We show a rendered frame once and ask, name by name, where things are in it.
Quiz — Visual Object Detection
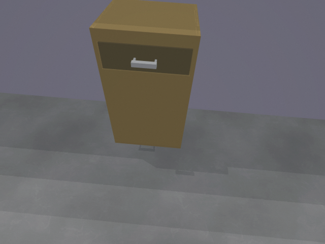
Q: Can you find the cabinet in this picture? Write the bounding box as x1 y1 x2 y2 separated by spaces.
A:
89 0 201 148

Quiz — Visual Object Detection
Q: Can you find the drawer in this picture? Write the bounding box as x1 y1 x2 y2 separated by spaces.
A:
97 41 193 75

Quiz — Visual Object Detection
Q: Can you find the handle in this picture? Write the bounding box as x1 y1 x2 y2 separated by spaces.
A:
131 58 157 69

